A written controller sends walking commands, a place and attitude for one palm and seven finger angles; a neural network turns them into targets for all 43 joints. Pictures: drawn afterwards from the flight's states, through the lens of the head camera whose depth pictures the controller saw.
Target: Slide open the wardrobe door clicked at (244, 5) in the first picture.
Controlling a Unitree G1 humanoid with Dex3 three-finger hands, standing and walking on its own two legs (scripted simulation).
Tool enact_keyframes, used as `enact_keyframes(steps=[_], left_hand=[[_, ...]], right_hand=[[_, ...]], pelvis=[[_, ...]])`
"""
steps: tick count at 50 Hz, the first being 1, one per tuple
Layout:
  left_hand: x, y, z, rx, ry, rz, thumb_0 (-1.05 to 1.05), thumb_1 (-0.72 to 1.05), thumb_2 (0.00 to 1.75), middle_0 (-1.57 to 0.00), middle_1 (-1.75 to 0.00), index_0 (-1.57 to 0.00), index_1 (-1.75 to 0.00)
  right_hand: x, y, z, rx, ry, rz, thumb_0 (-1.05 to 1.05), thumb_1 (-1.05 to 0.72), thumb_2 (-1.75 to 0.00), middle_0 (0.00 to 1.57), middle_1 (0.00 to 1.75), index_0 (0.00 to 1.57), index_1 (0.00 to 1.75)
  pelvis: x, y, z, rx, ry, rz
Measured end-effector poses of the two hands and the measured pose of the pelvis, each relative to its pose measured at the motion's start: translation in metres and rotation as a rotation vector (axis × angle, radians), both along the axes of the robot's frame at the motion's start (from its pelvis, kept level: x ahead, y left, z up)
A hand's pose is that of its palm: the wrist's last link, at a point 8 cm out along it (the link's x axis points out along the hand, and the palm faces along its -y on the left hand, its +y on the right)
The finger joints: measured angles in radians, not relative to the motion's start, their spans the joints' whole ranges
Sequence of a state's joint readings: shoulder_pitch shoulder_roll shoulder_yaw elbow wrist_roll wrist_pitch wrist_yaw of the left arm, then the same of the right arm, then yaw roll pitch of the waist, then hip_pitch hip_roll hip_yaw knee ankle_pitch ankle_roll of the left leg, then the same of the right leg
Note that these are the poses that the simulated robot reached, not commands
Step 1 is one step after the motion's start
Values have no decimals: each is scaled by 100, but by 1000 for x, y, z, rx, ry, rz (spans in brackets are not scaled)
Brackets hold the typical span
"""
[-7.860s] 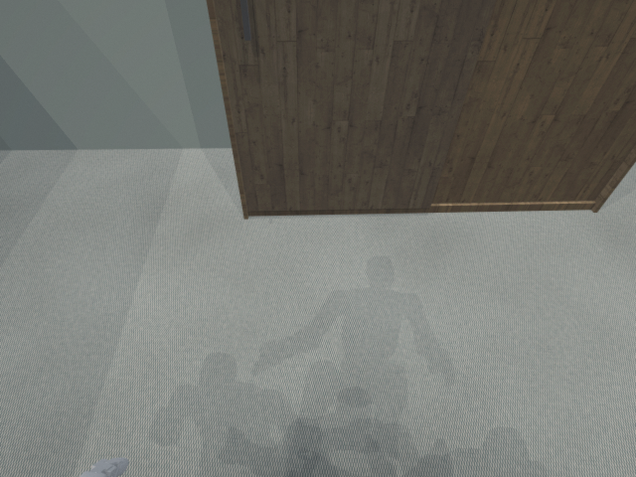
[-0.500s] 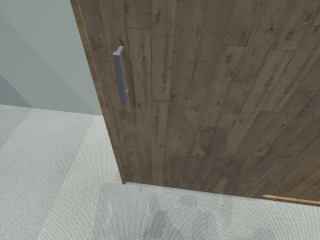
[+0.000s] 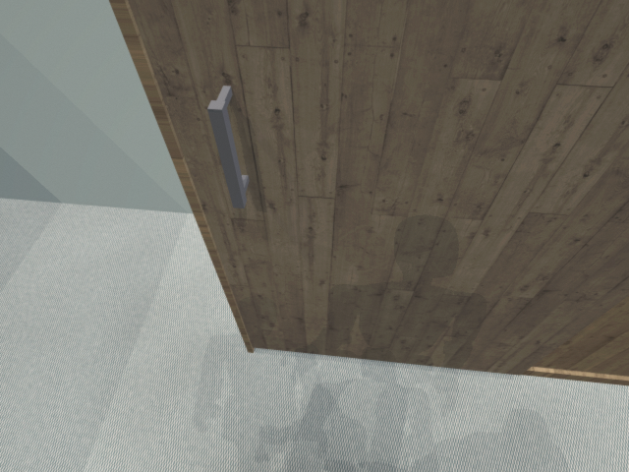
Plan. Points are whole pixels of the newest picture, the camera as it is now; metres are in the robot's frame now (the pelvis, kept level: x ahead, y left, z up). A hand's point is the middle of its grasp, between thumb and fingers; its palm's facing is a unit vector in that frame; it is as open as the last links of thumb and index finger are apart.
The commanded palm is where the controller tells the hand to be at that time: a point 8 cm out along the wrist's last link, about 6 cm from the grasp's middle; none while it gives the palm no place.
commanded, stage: come to a stop and stand still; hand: left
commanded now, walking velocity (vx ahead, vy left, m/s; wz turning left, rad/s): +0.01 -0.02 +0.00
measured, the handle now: (233, 152) +0.50 +0.14 +0.12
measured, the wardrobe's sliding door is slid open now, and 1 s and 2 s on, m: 0.00 0.00 0.00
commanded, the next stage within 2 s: look again from close up in 1.56 s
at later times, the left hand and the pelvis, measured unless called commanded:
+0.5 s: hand out of the picture -0.01 +0.17 -0.16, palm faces +0.01 -0.97 -0.26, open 7.4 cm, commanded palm none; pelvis -0.07 -0.02 +0.00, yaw -1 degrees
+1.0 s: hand out of the picture -0.08 +0.18 -0.17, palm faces +0.03 -0.97 -0.24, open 7.4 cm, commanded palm none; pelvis -0.12 -0.01 -0.01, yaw -1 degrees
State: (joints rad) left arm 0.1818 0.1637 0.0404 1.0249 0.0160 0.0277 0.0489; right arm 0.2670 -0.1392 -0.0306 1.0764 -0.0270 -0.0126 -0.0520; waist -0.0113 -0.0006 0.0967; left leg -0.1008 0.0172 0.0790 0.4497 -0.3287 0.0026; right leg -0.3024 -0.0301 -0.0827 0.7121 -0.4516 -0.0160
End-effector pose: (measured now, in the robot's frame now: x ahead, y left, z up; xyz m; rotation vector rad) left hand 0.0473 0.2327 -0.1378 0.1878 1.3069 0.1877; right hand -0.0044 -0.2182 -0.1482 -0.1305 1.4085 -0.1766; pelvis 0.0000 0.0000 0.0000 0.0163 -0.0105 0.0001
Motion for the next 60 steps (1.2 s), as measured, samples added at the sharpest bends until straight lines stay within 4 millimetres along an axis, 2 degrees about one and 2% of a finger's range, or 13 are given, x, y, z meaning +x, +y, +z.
enact_keyframes(steps=[4, 9, 13, 16, 23, 35, 39, 43, 47, 52, 56, 60], left_hand=[[4, -7, 2, 21, -55, -3, 1, 92, 90, -20, -30, -20, -30], [-13, -21, 5, 33, -85, -28, 0, 91, 90, -20, -30, -20, -30], [-28, -26, 4, 19, -100, -49, 1, 91, 90, -20, -30, -20, -30], [-36, -25, 2, 5, -113, -51, 1, 91, 90, -20, -30, -20, -30], [-57, -17, 14, 14, -121, -50, 1, 91, 90, -20, -30, -20, -30], [-103, 0, 9, 18, -31, -44, 1, 91, 90, -20, -30, -20, -30], [-111, 1, 6, 6, -23, -44, 1, 91, 90, -20, -30, -20, -30], [-116, 2, 3, -10, -22, -48, 1, 91, 90, -20, -30, -20, -30], [-123, 1, -1, -12, -39, -42, 1, 91, 90, -20, -30, -20, -30], [-152, -6, -4, 0, -33, -10, 0, 91, 90, -20, -30, -20, -30], [-173, -9, -2, -10, 10, 5, 1, 91, 90, -20, -30, -20, -30], [-174, -1, -4, -19, -2, 9, 1, 90, 90, -20, -30, -20, -30]], right_hand=[[-3, -17, -9, 8, -1, 14, 1, -92, -90, 20, 30, 20, 30], [9, -34, -10, 19, -87, -7, 1, -92, -90, 20, 30, 20, 30], [23, -37, -5, 18, -202, 14, 0, -91, -90, 20, 30, 20, 30], [20, -34, 0, 19, -251, 37, 0, -91, -90, 20, 30, 20, 30], [-19, -35, 5, 17, -202, 59, 0, -91, -90, 20, 30, 20, 30], [-119, -41, 5, -16, 6, 9, 0, -91, -90, 20, 30, 20, 30], [-137, -38, 7, -24, 32, -5, 0, -91, -90, 20, 30, 20, 30], [-146, -33, 7, -28, 26, -15, 0, -91, -90, 20, 30, 20, 30], [-144, -30, -1, -22, 5, -9, 0, -91, -90, 20, 30, 20, 30], [-113, -32, -13, 0, -68, 29, 0, -91, -90, 20, 30, 20, 30], [-89, -31, -2, 3, -152, 40, 0, -91, -90, 20, 30, 20, 30], [-87, -30, 11, -27, -184, 53, 0, -91, -90, 20, 30, 20, 30]], pelvis=[[-6, -12, -6, 19, -13, 1], [-19, -22, -7, 2, -21, 8], [-33, -23, -8, -6, -34, 10], [-44, -23, -9, -5, -51, 3], [-62, -22, 0, 0, -39, -10], [-88, -16, 1, 2, -40, -12], [-96, -12, 1, 0, -43, -14], [-105, -8, 1, 0, -45, -19], [-113, -6, -5, 8, -60, -19], [-122, -9, -12, 14, -65, -13], [-130, -8, -6, 7, -42, -4], [-136, -3, -4, -1, -12, 1]])
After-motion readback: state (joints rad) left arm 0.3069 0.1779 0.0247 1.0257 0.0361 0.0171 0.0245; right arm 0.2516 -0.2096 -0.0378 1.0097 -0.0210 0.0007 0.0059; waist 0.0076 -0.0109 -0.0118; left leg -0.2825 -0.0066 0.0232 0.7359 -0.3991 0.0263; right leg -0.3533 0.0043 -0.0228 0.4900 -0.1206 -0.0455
